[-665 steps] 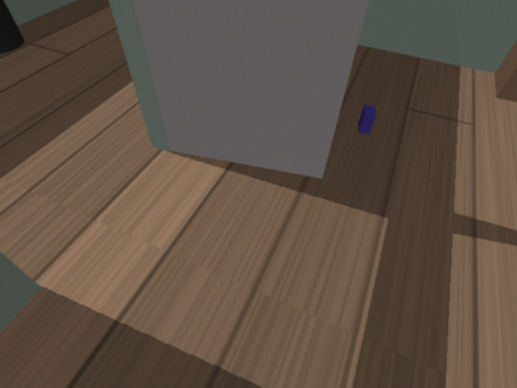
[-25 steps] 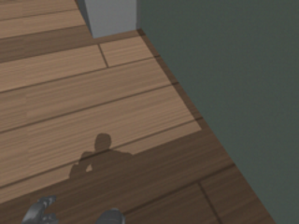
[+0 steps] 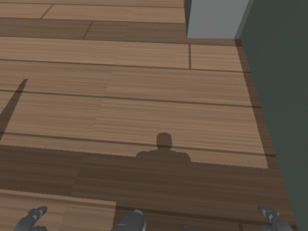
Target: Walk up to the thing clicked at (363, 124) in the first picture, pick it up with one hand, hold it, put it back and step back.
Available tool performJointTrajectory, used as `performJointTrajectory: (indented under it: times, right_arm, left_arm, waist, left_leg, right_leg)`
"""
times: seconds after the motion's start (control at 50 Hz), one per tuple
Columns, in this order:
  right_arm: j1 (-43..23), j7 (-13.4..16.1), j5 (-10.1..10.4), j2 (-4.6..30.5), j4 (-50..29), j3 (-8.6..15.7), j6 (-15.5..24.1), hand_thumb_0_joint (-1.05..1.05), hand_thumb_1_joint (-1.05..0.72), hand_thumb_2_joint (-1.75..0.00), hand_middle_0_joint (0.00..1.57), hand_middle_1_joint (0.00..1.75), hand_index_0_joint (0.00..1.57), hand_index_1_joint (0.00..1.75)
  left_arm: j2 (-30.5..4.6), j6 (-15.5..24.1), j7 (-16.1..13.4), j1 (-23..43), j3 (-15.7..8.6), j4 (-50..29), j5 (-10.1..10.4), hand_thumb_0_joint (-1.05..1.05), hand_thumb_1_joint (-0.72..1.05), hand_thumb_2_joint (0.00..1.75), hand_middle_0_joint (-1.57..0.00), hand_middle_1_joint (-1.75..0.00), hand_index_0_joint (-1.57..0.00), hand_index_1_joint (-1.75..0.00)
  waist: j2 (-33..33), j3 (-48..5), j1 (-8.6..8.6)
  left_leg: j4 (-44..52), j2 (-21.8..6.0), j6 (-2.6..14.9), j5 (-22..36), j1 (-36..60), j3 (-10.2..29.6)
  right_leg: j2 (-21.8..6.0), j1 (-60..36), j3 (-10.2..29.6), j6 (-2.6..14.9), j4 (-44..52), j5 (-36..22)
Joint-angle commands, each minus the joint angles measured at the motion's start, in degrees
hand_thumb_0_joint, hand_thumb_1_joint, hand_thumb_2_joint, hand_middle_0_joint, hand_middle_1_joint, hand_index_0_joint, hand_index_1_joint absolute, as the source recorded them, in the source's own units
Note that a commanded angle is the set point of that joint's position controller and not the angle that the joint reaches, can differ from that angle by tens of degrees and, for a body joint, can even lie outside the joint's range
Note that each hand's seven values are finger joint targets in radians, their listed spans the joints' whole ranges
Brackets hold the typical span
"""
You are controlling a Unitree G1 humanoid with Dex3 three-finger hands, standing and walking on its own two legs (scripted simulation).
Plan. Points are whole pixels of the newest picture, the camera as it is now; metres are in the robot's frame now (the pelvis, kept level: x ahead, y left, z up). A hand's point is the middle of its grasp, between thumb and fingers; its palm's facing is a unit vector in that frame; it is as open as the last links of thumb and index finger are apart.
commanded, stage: walk up
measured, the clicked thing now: out of the picture +0.17 +1.83 -0.68
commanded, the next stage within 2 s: stand in 2.00 s
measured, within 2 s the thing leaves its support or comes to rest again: neither
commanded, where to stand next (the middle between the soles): +0.12 +0.04 m, yaw +49 degrees
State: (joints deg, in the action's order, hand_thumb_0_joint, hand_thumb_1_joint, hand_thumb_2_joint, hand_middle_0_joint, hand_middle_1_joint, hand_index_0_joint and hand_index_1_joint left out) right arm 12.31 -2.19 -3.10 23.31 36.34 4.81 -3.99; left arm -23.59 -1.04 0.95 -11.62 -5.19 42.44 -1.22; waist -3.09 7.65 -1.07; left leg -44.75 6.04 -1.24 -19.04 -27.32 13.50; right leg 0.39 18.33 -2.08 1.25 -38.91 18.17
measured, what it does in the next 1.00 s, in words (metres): steps on the spot, turning left: left foot, then right foot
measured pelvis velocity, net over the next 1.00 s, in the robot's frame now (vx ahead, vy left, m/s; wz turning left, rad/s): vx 0.05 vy -0.02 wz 0.72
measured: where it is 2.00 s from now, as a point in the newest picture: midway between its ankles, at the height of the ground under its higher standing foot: outside the picture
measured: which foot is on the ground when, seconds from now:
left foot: up 0.00-0.36, down 0.38-0.76, up 0.78-1.00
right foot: down 0.00-0.40, up 0.42-0.72, down 0.74-1.00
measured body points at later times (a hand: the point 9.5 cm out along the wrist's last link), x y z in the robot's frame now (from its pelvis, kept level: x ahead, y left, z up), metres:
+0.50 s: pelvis +0.02 +0.01 +0.00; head +0.03 +0.05 +0.45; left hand -0.06 +0.34 -0.12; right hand +0.23 -0.25 -0.08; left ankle -0.03 +0.13 -0.72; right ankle +0.04 -0.12 -0.67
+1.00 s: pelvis +0.05 -0.02 +0.00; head +0.09 -0.03 +0.45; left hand -0.10 +0.29 -0.07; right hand +0.33 -0.21 -0.12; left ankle -0.04 +0.11 -0.66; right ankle +0.18 -0.07 -0.72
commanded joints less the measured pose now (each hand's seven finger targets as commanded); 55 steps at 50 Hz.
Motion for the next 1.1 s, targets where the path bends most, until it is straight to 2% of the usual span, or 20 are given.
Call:
performJointTrajectory:
  times: [0.0, 0.04, 0.08, 0.12, 0.22, 0.3, 0.34, 0.36, 0.38, 0.4, 0.42, 0.48, 0.6, 0.7, 0.72, 0.74, 0.78, 0.86, 0.98, 1.08]
  right_arm:
    - [4.9, 0.4, 0.1, 14.7, -3.7, 5.3, 1.3, 0.0, -0.9, -0.9, 0.2, 0.3, 0.2, 0.3]
    - [3.6, -1.0, 0.5, 12.7, -2.6, 5.2, 1.4, 0.0, -0.9, -0.9, 0.2, 0.3, 0.2, 0.3]
    - [4.4, -1.8, 0.6, 10.3, -2.3, 3.8, 1.6, 0.0, -0.9, -0.9, 0.2, 0.3, 0.2, 0.3]
    - [3.9, -1.8, 0.2, 10.4, -2.0, 3.7, 2.2, 0.0, -0.9, -0.9, 0.2, 0.3, 0.2, 0.3]
    - [-1.2, -1.3, 2.0, 10.7, -1.6, 3.5, 3.5, 0.0, -0.9, -0.9, 0.2, 0.3, 0.2, 0.3]
    - [3.8, -0.5, 2.6, 10.9, 1.6, 3.5, 4.7, 0.0, -0.9, -0.9, 0.2, 0.3, 0.2, 0.3]
    - [10.4, 0.4, 2.7, 11.9, 4.5, 4.2, 5.5, 0.0, -0.9, -0.9, 0.2, 0.3, 0.2, 0.3]
    - [14.2, 1.3, 2.5, 15.1, 5.3, 5.1, 6.1, 0.0, -0.9, -0.9, 0.2, 0.3, 0.2, 0.3]
    - [13.3, 2.2, 1.8, 20.3, 3.8, 6.0, 6.4, 0.0, -0.9, -0.9, 0.2, 0.3, 0.2, 0.3]
    - [11.2, 2.4, 1.9, 22.2, 2.0, 5.9, 6.7, 0.0, -0.9, -0.9, 0.2, 0.3, 0.2, 0.3]
    - [10.2, 2.5, 2.8, 21.9, 2.6, 5.9, 6.5, 0.0, -0.9, -0.9, 0.2, 0.3, 0.2, 0.3]
    - [7.1, 3.5, 3.1, 14.2, 2.0, 2.7, 7.2, 0.0, -0.9, -0.9, 0.2, 0.3, 0.2, 0.3]
    - [7.8, 3.9, 2.1, 14.7, 0.2, 2.6, 7.2, 0.0, -0.9, -0.9, 0.2, 0.3, 0.2, 0.3]
    - [2.6, 4.0, 3.1, 11.7, -2.3, 2.0, 5.2, 0.0, -0.9, -0.9, 0.2, 0.3, 0.2, 0.3]
    - [3.1, 4.2, 3.8, 8.0, -3.2, 1.1, 4.9, 0.0, -0.9, -0.9, 0.2, 0.3, 0.2, 0.3]
    - [7.2, 4.8, 2.9, 7.9, -2.3, 1.0, 4.0, 0.0, -0.9, -0.9, 0.2, 0.3, 0.2, 0.3]
    - [9.5, 5.1, 1.9, 14.4, 0.9, 3.0, 3.3, 0.0, -0.9, -0.9, 0.2, 0.3, 0.2, 0.3]
    - [9.8, 2.3, 1.7, 13.2, 3.8, 3.8, 2.8, 0.0, -0.9, -0.9, 0.2, 0.3, 0.2, 0.3]
    - [5.2, 0.9, 1.8, 11.5, 5.3, 2.5, 3.5, 0.0, -0.9, -0.9, 0.2, 0.3, 0.2, 0.3]
    - [10.2, 1.7, 2.2, 12.0, 10.3, 2.8, 4.9, 0.0, -0.9, -0.9, 0.2, 0.3, 0.2, 0.3]
  left_arm:
    - [-15.3, 2.7, -1.3, 6.9, -5.1, -7.2, -0.8, 0.0, 0.9, 0.9, -0.2, -0.3, -0.2, -0.3]
    - [-11.9, 3.4, -1.5, 5.2, -3.8, -5.9, -0.8, 0.0, 0.9, 0.9, -0.2, -0.3, -0.2, -0.3]
    - [-12.7, 3.8, -1.1, 0.6, -4.4, -4.3, -0.9, 0.0, 0.9, 0.9, -0.2, -0.3, -0.2, -0.3]
    - [-14.3, 3.7, -0.6, -2.1, -4.3, -4.6, -0.8, 0.0, 0.9, 0.9, -0.2, -0.3, -0.2, -0.3]
    - [-17.5, 3.5, 1.0, -4.0, -5.2, -5.6, -1.8, 0.0, 0.9, 0.9, -0.2, -0.3, -0.2, -0.3]
    - [-18.6, 2.8, 1.9, -1.3, -4.9, -6.0, -1.3, 0.0, 0.9, 0.9, -0.2, -0.3, -0.2, -0.3]
    - [-15.7, 1.9, 2.1, -1.9, -3.4, -6.1, -0.8, 0.0, 0.9, 0.9, -0.2, -0.3, -0.2, -0.3]
    - [-11.8, 1.4, 2.1, -3.8, -2.1, -6.4, -0.2, 0.0, 0.9, 0.9, -0.2, -0.3, -0.2, -0.3]
    - [-7.1, 1.2, 2.4, -4.5, -0.7, -7.6, 0.3, 0.0, 0.9, 0.9, -0.2, -0.3, -0.2, -0.3]
    - [-11.1, 1.4, 1.9, -2.7, -1.5, -7.9, 0.1, 0.0, 0.9, 0.9, -0.2, -0.3, -0.2, -0.3]
    - [-14.9, 2.0, 1.6, 1.5, -2.1, -8.0, 0.0, 0.0, 0.9, 0.9, -0.2, -0.3, -0.2, -0.3]
    - [-12.8, 2.4, 1.2, -5.4, -2.0, -4.4, 0.6, 0.0, 0.9, 0.9, -0.2, -0.3, -0.2, -0.3]
    - [-11.3, 2.5, -0.3, -2.5, -1.6, -4.6, 1.2, 0.0, 0.9, 0.9, -0.2, -0.3, -0.2, -0.3]
    - [-12.0, 3.7, -1.4, -10.3, -2.6, -0.9, 1.0, 0.0, 0.9, 0.9, -0.2, -0.3, -0.2, -0.3]
    - [-16.5, 4.1, -1.7, -13.4, -3.8, -0.7, 0.1, 0.0, 0.9, 0.9, -0.2, -0.3, -0.2, -0.3]
    - [-18.7, 3.7, -1.6, -9.3, -4.0, -2.5, -0.1, 0.0, 0.9, 0.9, -0.2, -0.3, -0.2, -0.3]
    - [-19.2, 3.2, -1.7, 1.7, -4.5, -4.8, -0.3, 0.0, 0.9, 0.9, -0.2, -0.3, -0.2, -0.3]
    - [-15.6, 3.2, -1.9, 2.4, -3.5, -2.4, -0.3, 0.0, 0.9, 0.9, -0.2, -0.3, -0.2, -0.3]
    - [-16.7, 3.1, -0.8, -0.7, -4.1, -2.6, -1.4, 0.0, 0.9, 0.9, -0.2, -0.3, -0.2, -0.3]
    - [-15.4, 1.2, -0.2, 1.2, -2.6, -2.1, -0.1, 0.0, 0.9, 0.9, -0.2, -0.3, -0.2, -0.3]
  waist:
    - [10.6, -3.8, 1.82]
    - [10.1, -1.8, 1.61]
    - [12.8, -3.7, -0.63]
    - [12.6, -5.8, -1.38]
    - [16.3, -2.8, -4.51]
    - [14.5, -5.5, -1.84]
    - [5.4, -10.6, 1.79]
    - [-5.4, -12.1, 4.31]
    - [-17.1, -8.9, 3.32]
    - [-9.7, -8.4, 2.87]
    - [-7.3, -5.7, 3.41]
    - [-6.4, -6.8, 0.38]
    - [-8.3, -5.7, 1.49]
    - [-1.4, -11.3, -3.7]
    - [12.9, -14.6, -5.57]
    - [16.3, -13.5, -2.45]
    - [14.7, -9.1, 0.47]
    - [14.5, -3.6, 0.73]
    - [19.7, -6.0, -2.52]
    - [9.8, -9.0, 1.24]
  left_leg:
    - [-23.3, -5.8, -0.42, -5.2, -7.7, -4.7]
    - [-22.3, -5.2, 0.01, 1.1, -6.5, -6.0]
    - [-19.6, -5.6, 0.81, 2.4, -8.8, -8.3]
    - [-15.6, -6.6, -0.42, 3.4, -9.7, -10.9]
    - [-2.0, -8.2, -0.71, -4.3, -3.3, -14.5]
    - [6.5, -7.5, 0.99, -4.9, 5.8, -17.4]
    - [16.2, -4.2, 2.52, -1.6, 19.7, -17.0]
    - [22.8, -6.5, 5.61, -5.5, 28.8, -7.1]
    - [27.1, -18.3, 10.43, -7.1, 32.5, 17.2]
    - [28.4, -26.5, 17.72, -5.2, 26.7, 31.5]
    - [29.1, -27.3, 20.09, -4.1, 20.0, 31.4]
    - [17.4, -16.0, 13.72, 28.1, 25.4, 5.0]
    - [13.1, -14.0, 13.99, 47.9, 11.9, 3.9]
    - [-1.2, -6.1, 6.99, 24.9, 1.4, 1.1]
    - [-14.3, 0.3, 4.02, 9.1, -6.3, -3.8]
    - [-21.5, 1.4, 2.72, -15.9, -9.0, -5.7]
    - [-30.0, -4.1, 2.0, -15.9, -9.3, -5.3]
    - [-26.4, -5.1, 0.89, -3.1, -4.1, -8.2]
    - [-5.4, -6.1, -0.06, -8.7, -3.1, -14.0]
    - [10.6, -4.3, 1.96, -0.8, 16.2, -15.8]
  right_leg:
    - [-26.8, -0.2, 25.8, 14.5, 26.7, 17.1]
    - [-16.9, -0.8, 12.4, 7.26, 24.1, 10.3]
    - [-15.2, -8.6, 7.1, 5.5, 21.1, 3.2]
    - [-15.7, -14.3, 3.6, 6.0, 19.3, -2.5]
    - [-19.9, -10.0, 1.7, 8.72, 20.9, 10.8]
    - [-23.2, -6.9, -1.7, 8.7, 16.2, 7.3]
    - [-20.2, -1.6, -7.2, 5.2, 0.9, 1.9]
    - [-15.4, 6.8, -9.7, 2.22, -14.7, 0.8]
    - [-5.6, 24.1, -9.3, -1.54, -26.7, 15.3]
    - [-5.6, 24.5, -0.9, -2.12, -26.6, 15.3]
    - [-8.5, 20.4, 3.3, -1.32, -25.8, 14.8]
    - [-8.9, 19.3, 3.4, -0.5, -19.9, 8.0]
    - [-4.8, 7.5, -0.8, -0.4, -12.5, 4.9]
    - [-3.3, -12.0, 0.4, 2.88, 6.8, -13.2]
    - [-16.4, -18.2, 15.3, 5.51, 11.8, -17.8]
    - [-28.5, -15.2, 29.2, 8.98, 18.2, -12.6]
    - [-31.3, -7.2, 36.2, 15.97, 23.4, 5.9]
    - [-18.1, 3.4, 10.9, 8.75, 19.6, 15.1]
    - [-19.0, -5.1, 7.4, 10.38, 18.3, 16.4]
    - [-19.2, 5.8, 1.8, 6.48, 6.9, 16.3]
